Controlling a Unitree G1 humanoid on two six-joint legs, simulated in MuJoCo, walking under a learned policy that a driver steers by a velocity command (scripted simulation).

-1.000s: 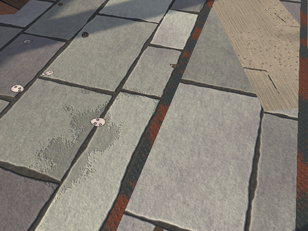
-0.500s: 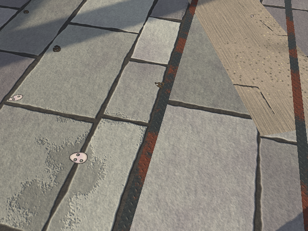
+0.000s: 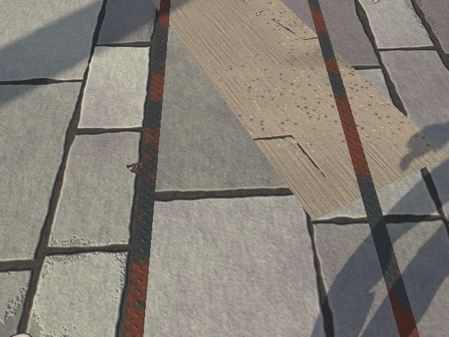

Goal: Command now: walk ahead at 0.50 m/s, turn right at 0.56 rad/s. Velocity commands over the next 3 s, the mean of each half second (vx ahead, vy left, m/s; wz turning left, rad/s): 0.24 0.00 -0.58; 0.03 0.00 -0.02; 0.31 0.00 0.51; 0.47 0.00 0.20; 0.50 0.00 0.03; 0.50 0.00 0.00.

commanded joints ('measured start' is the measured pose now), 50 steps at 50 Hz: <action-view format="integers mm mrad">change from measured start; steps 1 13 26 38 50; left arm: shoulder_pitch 41 147 153 165 2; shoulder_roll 91 156 119 189 169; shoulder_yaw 18 37 22 10 31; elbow -67 -74 -169 -167 -160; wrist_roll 11 -6 -7 52 19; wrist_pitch -18 42 123 99 76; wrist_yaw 11 75 85 70 98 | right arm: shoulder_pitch -22 -253 -166 -67 -91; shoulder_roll -124 -89 -112 -22 -62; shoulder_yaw -34 -24 -27 19 -23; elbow -94 -224 -239 -166 -227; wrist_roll -15 -27 -56 -37 1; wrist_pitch -22 21 91 94 156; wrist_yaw -3 4 -26 36 19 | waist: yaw -10 41 25 3 39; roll -5 -120 131 -87 -168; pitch -131 -124 -134 -177 -155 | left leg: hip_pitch -294 -120 79 -138 -133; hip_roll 85 -86 177 22 -17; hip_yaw -82 -44 -142 -1 65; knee -54 -735 -992 -713 -424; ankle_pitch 92 472 382 -14 -29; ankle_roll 4 -60 211 5 -77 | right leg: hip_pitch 322 213 -132 428 306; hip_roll -267 -156 -95 -329 -392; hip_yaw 406 323 81 294 109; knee -313 -149 630 -194 -171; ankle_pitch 194 406 -261 154 314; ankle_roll -193 -50 178 8 -101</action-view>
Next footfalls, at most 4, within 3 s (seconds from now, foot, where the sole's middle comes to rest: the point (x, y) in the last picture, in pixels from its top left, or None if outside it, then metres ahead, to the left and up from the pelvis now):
0.34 left None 0.39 0.09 -0.76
0.74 right None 0.24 -0.13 -0.76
1.12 left None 0.30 0.11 -0.76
1.58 right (275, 280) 0.61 -0.11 -0.76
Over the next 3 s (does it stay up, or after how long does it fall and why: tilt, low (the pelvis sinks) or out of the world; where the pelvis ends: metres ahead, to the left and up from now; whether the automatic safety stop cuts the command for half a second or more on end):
stays up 1.21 0.08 0.02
